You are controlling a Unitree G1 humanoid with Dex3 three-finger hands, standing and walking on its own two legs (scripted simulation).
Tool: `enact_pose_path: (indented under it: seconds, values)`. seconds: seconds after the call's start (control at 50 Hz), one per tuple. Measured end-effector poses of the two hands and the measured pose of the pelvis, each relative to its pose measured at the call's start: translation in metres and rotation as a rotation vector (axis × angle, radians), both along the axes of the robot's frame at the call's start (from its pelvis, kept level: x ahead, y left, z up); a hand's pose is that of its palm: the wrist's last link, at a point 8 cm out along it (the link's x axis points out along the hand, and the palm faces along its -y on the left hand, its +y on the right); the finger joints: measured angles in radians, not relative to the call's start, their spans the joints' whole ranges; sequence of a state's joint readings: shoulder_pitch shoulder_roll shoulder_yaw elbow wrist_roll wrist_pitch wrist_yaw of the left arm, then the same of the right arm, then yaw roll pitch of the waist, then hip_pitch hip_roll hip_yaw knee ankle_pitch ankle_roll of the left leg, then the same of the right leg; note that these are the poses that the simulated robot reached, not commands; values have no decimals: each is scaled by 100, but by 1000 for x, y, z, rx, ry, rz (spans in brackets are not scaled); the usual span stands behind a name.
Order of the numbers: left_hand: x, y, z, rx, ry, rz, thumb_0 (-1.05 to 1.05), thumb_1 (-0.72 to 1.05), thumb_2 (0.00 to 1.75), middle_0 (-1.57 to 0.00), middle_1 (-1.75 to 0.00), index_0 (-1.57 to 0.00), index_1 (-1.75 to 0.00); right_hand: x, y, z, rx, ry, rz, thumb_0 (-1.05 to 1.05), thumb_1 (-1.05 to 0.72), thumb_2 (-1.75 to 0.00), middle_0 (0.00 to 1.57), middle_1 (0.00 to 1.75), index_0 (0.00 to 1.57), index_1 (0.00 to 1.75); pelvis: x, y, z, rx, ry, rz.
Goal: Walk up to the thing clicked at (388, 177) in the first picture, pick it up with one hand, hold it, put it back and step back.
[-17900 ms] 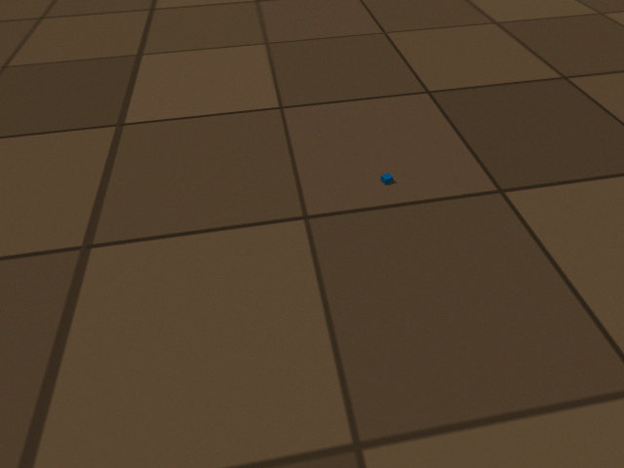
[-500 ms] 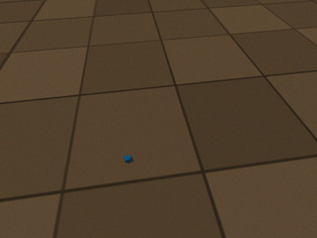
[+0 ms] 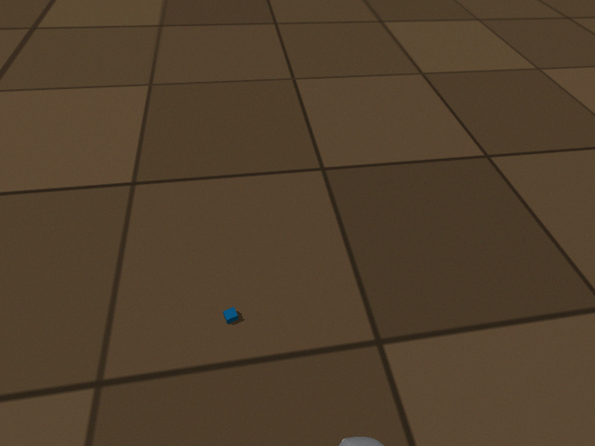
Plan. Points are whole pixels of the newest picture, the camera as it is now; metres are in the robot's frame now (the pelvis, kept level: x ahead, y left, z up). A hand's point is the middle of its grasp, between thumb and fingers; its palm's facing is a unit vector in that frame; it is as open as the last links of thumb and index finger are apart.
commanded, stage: walk up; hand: left
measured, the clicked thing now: (230, 315) +0.67 +0.22 -0.76
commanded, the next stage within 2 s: none
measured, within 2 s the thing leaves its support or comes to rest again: neither
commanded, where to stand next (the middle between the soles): +0.29 -0.02 m, yaw +0 degrees
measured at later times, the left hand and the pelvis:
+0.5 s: hand (156, 375) +0.25 +0.23 -0.13, palm faces -0.02 -0.93 -0.37, open 7.4 cm; pelvis +0.16 -0.03 -0.01, yaw +0 degrees
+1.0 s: hand (162, 345) +0.31 +0.25 -0.16, palm faces -0.03 -0.93 -0.37, open 7.4 cm; pelvis +0.26 -0.02 -0.02, yaw -1 degrees
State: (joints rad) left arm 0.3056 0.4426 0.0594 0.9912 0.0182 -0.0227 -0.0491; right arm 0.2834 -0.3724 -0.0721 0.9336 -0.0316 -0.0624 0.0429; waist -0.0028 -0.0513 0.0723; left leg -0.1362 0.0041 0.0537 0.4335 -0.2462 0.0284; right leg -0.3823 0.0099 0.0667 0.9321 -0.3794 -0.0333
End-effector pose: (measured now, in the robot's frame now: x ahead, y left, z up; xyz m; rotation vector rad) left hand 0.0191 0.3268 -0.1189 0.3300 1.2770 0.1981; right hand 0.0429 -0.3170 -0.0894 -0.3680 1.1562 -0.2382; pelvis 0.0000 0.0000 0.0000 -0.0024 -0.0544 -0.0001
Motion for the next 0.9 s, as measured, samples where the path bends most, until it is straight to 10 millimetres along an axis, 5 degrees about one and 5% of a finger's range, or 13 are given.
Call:
enact_pose_path:
  seconds: [0.18,0.32,0.48,0.64,0.76,0.9]
  values:
    - [114,-17,13,6,-97,-97,1,91,90,-20,-30,-20,-30,21,-4,-20,51,57,-46,1,-90,-90,20,30,20,30,60,-8,-5,17,-15,-18]
    - [197,-45,20,33,-269,-105,0,91,90,-20,-30,-20,-30,75,-17,-49,84,82,-23,1,-91,-90,20,30,20,30,110,-28,-21,6,-27,-1]
    - [218,-51,30,13,-246,-80,0,90,90,-20,-30,-21,-30,148,-20,-30,79,35,47,1,-91,-90,20,30,20,30,156,-27,-7,-8,-4,6]
    - [233,-23,-6,-6,-135,-32,0,90,90,-20,-30,-21,-30,202,-12,-22,-27,33,57,0,-91,-90,20,30,20,30,201,-6,-20,-8,10,1]
    - [254,-22,-18,-27,-67,-35,1,91,90,-20,-30,-20,-30,239,3,-11,-23,-27,66,1,-91,-90,20,30,20,30,223,-4,-16,-4,17,-11]
    - [272,-30,-14,10,-69,-31,0,91,90,-20,-30,-20,-30,279,-5,-24,8,-47,66,0,-90,-90,20,30,20,30,242,-15,-19,-23,16,-12]
